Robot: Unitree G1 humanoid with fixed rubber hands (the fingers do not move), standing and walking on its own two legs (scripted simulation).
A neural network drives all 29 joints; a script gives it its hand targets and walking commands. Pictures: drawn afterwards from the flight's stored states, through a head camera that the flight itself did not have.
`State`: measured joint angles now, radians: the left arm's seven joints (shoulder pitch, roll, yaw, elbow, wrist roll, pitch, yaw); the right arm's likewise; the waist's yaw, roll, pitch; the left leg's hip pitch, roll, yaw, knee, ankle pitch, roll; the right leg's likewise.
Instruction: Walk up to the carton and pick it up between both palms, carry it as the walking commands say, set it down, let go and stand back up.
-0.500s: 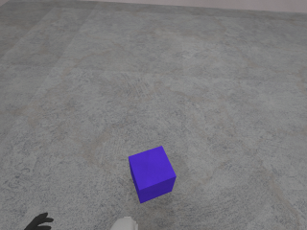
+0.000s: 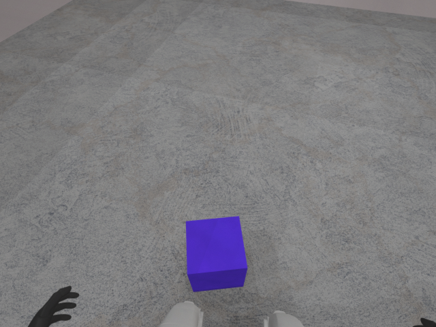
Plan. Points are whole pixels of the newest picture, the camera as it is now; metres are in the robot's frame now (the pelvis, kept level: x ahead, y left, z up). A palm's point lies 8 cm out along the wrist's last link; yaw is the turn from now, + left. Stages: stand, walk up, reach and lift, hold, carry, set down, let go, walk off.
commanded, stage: walk up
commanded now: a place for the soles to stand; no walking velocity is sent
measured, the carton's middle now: (215, 255) +0.46 +0.05 -0.61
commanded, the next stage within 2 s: stand in 1.90 s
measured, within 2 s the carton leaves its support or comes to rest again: neither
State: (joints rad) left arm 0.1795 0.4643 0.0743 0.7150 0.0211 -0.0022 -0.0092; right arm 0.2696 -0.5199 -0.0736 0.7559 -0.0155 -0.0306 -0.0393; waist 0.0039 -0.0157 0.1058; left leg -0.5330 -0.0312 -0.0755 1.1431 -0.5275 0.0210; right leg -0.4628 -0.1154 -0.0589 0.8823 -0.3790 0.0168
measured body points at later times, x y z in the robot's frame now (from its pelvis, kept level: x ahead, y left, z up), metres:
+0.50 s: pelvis +0.01 +0.00 +0.01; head +0.04 -0.01 +0.46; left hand +0.03 +0.36 -0.07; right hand +0.20 -0.31 -0.08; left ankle +0.01 +0.13 -0.70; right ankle +0.06 -0.14 -0.69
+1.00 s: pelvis +0.01 +0.01 +0.04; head +0.02 +0.02 +0.49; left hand +0.07 +0.35 -0.07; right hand +0.21 -0.29 -0.05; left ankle +0.01 +0.14 -0.70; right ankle +0.06 -0.14 -0.69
